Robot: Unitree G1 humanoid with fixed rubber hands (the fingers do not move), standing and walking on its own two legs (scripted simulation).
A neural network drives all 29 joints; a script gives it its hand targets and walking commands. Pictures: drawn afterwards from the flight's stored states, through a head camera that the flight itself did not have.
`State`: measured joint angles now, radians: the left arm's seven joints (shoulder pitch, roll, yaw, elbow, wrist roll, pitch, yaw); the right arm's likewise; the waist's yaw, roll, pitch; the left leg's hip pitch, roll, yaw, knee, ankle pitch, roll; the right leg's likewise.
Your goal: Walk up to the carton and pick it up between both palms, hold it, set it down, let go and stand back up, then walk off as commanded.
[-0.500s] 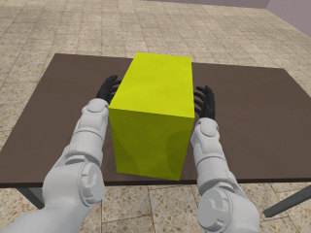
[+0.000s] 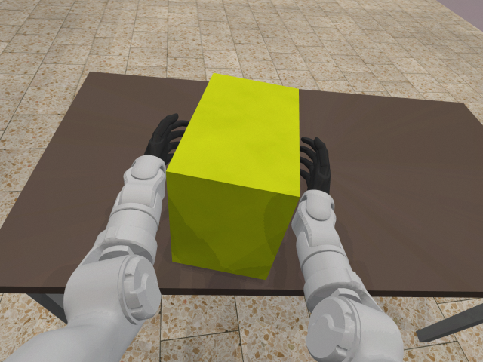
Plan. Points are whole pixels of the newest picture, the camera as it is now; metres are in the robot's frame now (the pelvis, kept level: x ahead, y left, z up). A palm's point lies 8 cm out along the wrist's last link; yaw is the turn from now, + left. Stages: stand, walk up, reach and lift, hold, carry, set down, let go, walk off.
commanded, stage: set down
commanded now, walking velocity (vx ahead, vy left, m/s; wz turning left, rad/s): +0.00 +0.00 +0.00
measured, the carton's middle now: (238, 171) +0.47 -0.03 +0.03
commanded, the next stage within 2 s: none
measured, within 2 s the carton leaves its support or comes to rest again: rests again in 0.16 s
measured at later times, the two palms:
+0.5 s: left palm (152, 171) +0.42 +0.13 +0.08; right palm (313, 202) +0.35 -0.14 +0.08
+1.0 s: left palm (156, 171) +0.43 +0.12 +0.08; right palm (315, 202) +0.36 -0.14 +0.08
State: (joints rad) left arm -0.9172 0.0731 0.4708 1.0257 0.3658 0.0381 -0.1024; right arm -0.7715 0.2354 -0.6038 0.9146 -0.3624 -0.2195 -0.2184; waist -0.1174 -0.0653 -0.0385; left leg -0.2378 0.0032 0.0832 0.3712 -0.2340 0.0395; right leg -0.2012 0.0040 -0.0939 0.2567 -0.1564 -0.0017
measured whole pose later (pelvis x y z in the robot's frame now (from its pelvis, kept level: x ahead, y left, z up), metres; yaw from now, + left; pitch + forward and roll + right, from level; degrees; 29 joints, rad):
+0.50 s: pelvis -0.03 +0.01 +0.00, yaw +0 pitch +6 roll -1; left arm -0.97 0.07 0.56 1.08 0.42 -0.01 -0.12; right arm -0.78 0.28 -0.70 0.83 -0.45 -0.21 -0.19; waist -0.12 -0.07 0.01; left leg -0.27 -0.02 0.09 0.33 -0.17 0.07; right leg -0.24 -0.02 -0.07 0.24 -0.10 0.02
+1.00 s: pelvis -0.02 +0.01 +0.00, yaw +0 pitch +5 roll -1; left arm -0.96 0.06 0.59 1.09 0.46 -0.05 -0.12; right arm -0.78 0.29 -0.73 0.84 -0.49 -0.23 -0.16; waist -0.10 -0.04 0.03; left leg -0.25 -0.01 0.10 0.35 -0.20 0.06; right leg -0.22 -0.01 -0.10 0.25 -0.12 0.01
